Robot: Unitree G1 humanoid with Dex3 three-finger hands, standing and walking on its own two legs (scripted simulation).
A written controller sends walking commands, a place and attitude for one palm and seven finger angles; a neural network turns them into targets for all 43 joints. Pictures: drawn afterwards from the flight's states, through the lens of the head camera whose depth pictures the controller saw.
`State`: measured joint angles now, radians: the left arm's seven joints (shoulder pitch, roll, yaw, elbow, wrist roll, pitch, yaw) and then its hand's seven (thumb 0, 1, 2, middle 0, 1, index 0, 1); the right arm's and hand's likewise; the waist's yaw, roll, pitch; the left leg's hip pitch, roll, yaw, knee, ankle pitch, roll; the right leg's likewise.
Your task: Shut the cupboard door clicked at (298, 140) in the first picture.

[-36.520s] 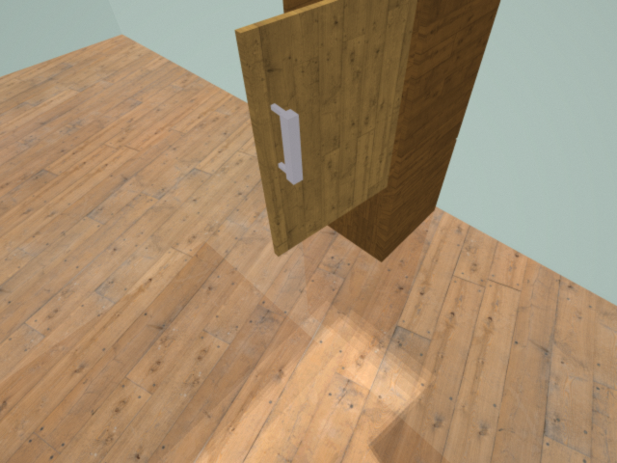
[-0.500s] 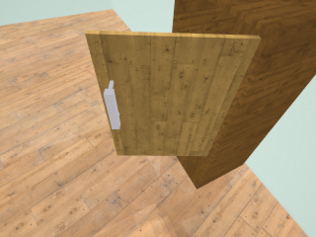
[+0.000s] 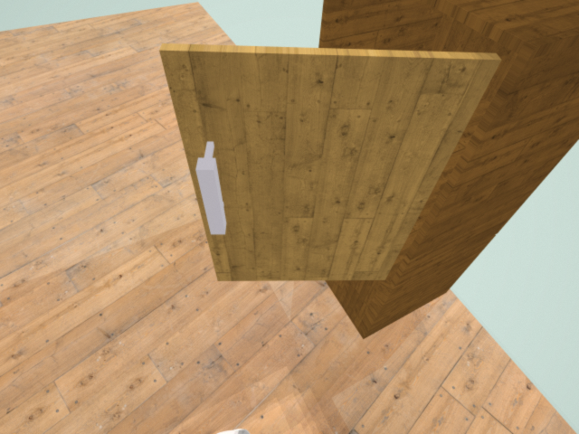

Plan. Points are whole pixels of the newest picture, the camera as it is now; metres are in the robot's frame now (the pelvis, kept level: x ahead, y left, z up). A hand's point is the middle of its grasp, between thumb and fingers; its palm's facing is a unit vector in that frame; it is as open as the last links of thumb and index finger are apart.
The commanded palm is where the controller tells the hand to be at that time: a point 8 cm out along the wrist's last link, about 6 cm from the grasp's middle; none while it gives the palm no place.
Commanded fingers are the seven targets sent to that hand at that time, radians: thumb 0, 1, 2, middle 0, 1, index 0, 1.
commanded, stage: look again from close up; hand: left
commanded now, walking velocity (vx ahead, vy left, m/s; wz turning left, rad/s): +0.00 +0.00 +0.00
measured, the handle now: (214, 189) +0.48 +0.14 +0.04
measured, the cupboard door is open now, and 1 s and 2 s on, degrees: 64 64 64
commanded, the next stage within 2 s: raise the hand and make a fist in 0.32 s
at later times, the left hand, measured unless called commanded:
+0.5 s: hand out of the picture +0.07 +0.21 -0.13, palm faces +0.16 -0.96 -0.25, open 7.4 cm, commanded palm +0.10 +0.24 -0.06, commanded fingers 0.00 0.90 0.90 -0.27 -0.38 -0.27 -0.38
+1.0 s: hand (141, 430) +0.14 +0.18 -0.02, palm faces +0.17 -0.98 -0.05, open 5.4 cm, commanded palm +0.13 +0.23 -0.02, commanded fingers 0.00 0.90 0.90 -0.73 -0.88 -0.73 -0.88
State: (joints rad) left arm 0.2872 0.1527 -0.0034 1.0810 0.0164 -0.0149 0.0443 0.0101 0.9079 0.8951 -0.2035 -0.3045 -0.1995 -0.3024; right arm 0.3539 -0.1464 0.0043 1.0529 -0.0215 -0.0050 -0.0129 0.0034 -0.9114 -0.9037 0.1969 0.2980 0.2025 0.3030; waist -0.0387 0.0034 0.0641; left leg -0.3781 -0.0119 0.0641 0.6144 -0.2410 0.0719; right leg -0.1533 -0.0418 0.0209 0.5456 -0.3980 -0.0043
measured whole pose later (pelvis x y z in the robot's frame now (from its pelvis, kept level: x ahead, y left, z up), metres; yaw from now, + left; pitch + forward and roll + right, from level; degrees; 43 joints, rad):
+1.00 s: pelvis -0.03 -0.05 -0.10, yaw +1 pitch +10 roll -3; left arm 0.52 0.25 0.22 -0.08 -0.35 -0.52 -0.26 0.03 0.90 0.90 -0.56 -0.69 -0.55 -0.69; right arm 0.22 -0.27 0.00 0.59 0.03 -0.33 -0.09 0.01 -0.91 -0.90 0.20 0.30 0.20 0.30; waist 0.06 0.02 -0.13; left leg -0.96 -0.02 -0.09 1.25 -0.46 0.00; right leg -0.84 0.07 -0.12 1.21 -0.56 -0.07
